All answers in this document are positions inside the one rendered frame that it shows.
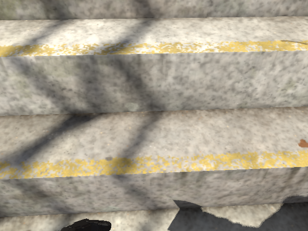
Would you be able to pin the left robot hand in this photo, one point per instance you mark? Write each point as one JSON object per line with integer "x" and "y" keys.
{"x": 88, "y": 225}

